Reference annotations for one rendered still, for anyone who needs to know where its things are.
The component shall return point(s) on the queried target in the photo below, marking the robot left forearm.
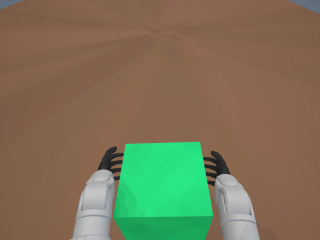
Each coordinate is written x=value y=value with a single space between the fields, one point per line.
x=94 y=212

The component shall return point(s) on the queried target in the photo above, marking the carton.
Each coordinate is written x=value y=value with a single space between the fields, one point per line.
x=163 y=192

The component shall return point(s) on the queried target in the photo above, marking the robot right hand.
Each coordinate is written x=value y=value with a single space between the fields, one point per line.
x=220 y=168

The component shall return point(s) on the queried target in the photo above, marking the robot right forearm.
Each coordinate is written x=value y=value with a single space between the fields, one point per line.
x=236 y=214

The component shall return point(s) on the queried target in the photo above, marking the robot left hand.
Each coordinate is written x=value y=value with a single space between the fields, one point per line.
x=106 y=162

